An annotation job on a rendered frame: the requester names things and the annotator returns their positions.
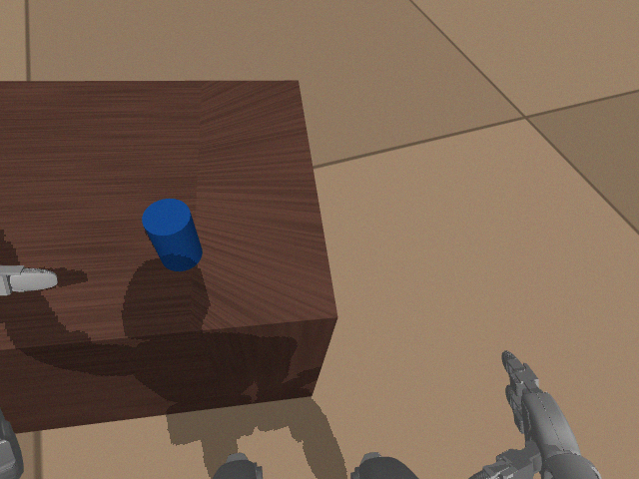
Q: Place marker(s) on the right robot hand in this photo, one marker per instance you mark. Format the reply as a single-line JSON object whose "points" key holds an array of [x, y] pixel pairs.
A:
{"points": [[539, 418]]}

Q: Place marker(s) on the right robot arm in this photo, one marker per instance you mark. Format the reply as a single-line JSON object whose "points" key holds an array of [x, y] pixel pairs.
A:
{"points": [[568, 466]]}

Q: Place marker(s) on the left robot hand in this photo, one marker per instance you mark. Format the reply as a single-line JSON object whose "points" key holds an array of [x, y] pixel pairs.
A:
{"points": [[18, 278]]}

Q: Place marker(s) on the left robot arm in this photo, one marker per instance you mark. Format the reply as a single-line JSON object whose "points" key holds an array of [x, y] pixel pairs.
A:
{"points": [[11, 461]]}

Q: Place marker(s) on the can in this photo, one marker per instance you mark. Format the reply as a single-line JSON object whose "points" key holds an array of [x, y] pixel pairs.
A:
{"points": [[170, 227]]}

